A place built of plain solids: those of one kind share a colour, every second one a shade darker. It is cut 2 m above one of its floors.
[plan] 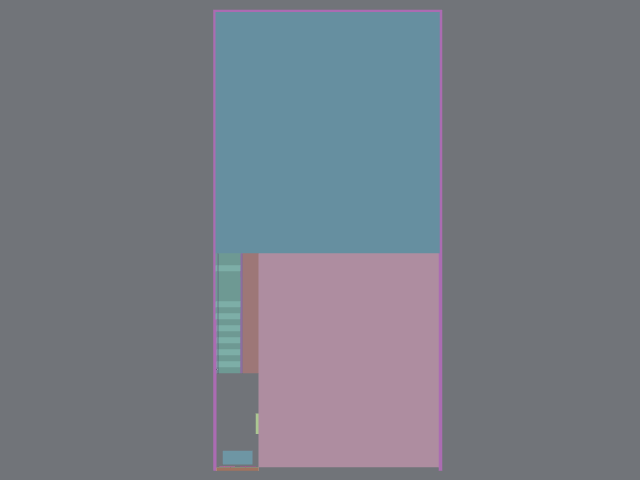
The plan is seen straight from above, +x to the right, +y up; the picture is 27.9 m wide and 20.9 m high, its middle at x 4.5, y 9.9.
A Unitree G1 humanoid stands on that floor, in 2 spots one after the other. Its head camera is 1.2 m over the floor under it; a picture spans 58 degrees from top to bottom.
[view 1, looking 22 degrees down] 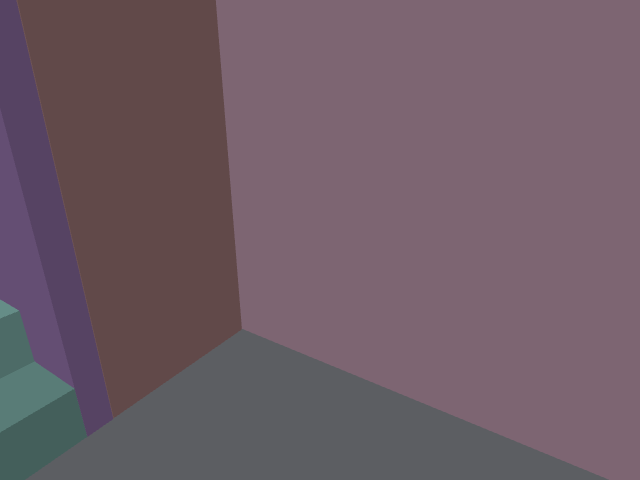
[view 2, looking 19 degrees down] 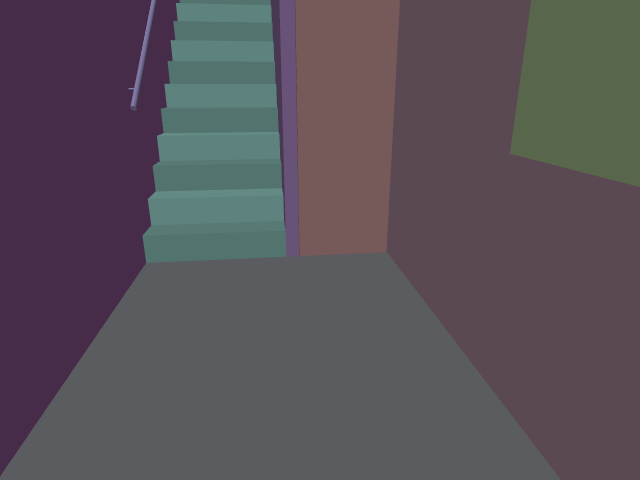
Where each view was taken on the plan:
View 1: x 0.52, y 2.80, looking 33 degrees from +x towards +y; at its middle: shops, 1.68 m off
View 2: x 0.91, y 1.00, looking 83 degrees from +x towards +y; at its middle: shops_return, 3.31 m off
